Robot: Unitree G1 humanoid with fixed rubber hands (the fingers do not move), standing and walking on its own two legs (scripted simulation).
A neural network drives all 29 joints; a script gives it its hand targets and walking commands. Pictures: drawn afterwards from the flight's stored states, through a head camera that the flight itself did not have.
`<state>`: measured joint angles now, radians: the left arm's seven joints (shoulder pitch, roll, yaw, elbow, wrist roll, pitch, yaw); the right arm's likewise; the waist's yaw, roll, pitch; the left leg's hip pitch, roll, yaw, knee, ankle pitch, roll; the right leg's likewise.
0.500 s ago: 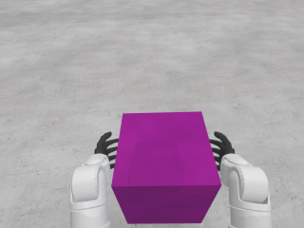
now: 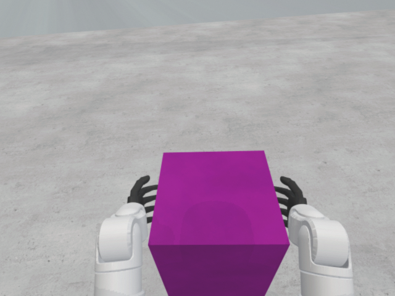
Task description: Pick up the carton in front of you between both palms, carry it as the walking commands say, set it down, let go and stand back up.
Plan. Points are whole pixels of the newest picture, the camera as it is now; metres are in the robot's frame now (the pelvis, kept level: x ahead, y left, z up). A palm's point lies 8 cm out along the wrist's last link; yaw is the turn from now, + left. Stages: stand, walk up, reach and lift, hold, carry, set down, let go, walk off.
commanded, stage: carry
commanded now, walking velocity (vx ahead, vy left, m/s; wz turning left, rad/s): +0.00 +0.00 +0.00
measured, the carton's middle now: (214, 225) +0.28 +0.00 +0.01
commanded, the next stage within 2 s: hold in 1.24 s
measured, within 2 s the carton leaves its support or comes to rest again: neither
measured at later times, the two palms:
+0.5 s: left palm (140, 226) +0.25 +0.15 +0.05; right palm (293, 228) +0.25 -0.15 +0.05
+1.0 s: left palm (137, 230) +0.25 +0.16 +0.05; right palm (291, 232) +0.24 -0.14 +0.05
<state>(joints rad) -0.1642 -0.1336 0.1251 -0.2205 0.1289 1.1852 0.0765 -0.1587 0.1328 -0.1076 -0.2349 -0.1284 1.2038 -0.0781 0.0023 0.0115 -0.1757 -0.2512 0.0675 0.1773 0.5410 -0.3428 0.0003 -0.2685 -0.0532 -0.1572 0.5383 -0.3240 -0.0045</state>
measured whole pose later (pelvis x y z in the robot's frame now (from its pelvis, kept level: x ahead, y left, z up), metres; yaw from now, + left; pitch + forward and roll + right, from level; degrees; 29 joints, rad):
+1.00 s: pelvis -0.04 +0.00 +0.00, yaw +0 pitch +2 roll +0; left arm -0.23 -0.15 0.20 0.20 0.25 0.73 0.01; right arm -0.23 0.14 -0.18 0.19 -0.25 0.74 0.00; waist 0.00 0.00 -0.12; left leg -0.28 0.06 0.18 0.51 -0.26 0.02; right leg -0.29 -0.06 -0.16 0.50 -0.24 -0.01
